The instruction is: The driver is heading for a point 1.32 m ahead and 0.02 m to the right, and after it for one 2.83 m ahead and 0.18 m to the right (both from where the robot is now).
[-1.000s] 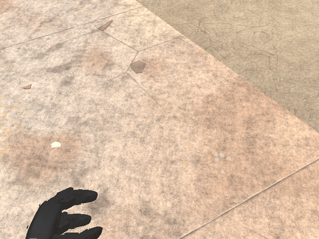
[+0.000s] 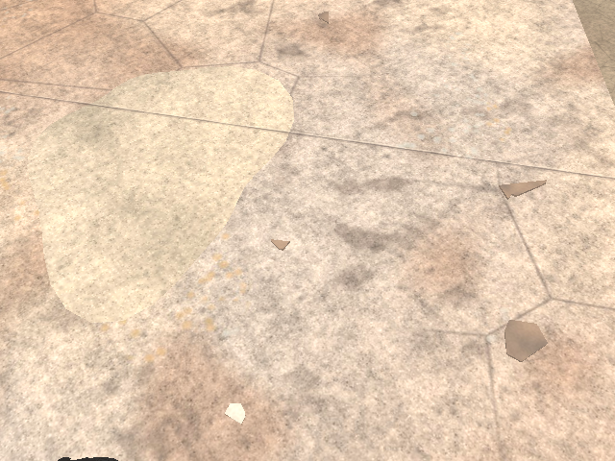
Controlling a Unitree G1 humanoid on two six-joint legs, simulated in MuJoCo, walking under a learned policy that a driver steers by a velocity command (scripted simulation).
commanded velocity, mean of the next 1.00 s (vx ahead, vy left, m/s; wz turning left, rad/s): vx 0.01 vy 0.00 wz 0.34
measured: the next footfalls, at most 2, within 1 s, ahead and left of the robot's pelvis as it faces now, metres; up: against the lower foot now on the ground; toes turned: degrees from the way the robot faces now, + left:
left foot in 0.36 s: +0.01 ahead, +0.13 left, +0.00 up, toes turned +16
right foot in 0.70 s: +0.07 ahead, -0.11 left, +0.00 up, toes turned +18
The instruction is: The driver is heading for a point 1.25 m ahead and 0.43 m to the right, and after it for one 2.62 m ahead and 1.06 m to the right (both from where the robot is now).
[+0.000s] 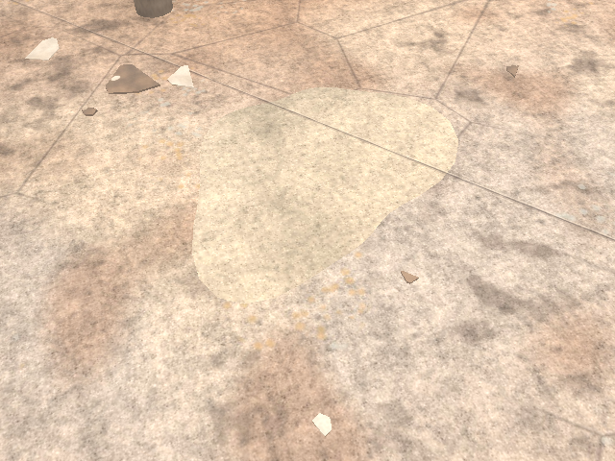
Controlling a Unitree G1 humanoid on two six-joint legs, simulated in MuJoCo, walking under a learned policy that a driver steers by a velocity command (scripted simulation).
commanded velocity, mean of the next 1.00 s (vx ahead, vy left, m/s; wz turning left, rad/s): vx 0.22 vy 0.00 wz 0.01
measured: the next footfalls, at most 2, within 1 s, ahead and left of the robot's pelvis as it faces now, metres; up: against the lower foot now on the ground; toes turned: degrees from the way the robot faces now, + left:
left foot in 0.88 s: +0.11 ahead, +0.15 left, +0.00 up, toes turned +4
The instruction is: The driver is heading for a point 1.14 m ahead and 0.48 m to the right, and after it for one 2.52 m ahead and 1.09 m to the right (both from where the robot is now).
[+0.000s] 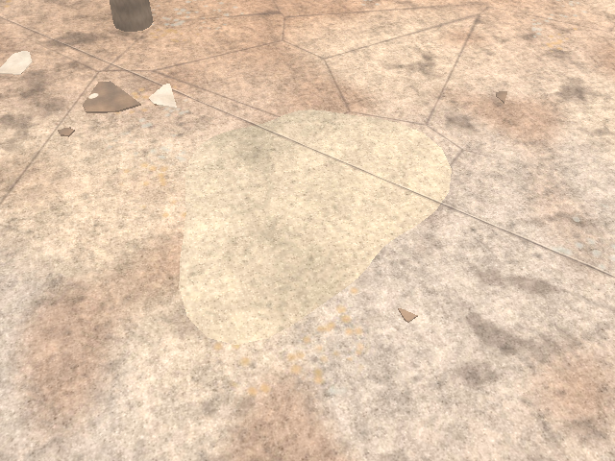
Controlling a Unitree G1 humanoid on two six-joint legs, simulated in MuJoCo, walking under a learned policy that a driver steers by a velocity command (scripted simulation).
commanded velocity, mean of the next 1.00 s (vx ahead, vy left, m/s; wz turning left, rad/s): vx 0.96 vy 0.00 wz -0.65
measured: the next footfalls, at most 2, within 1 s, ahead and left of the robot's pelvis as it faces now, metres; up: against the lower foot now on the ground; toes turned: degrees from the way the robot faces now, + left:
right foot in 0.34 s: +0.44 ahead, -0.09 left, +0.00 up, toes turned -11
left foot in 0.80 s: +0.92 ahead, -0.08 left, +0.00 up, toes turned -31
